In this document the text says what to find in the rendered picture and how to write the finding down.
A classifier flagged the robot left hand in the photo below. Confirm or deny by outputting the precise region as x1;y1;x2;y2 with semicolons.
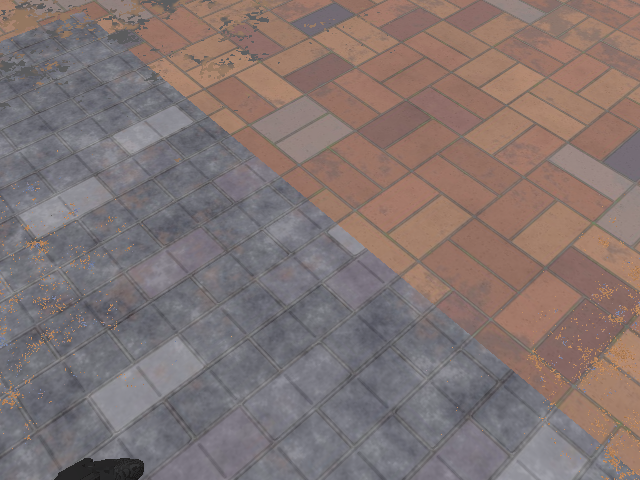
54;458;144;480

